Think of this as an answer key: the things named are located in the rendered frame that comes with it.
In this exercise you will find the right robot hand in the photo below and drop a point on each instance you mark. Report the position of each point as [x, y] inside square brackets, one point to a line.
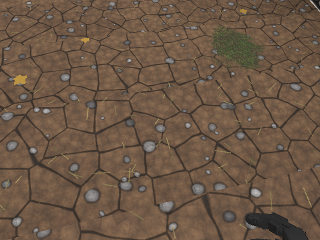
[276, 224]

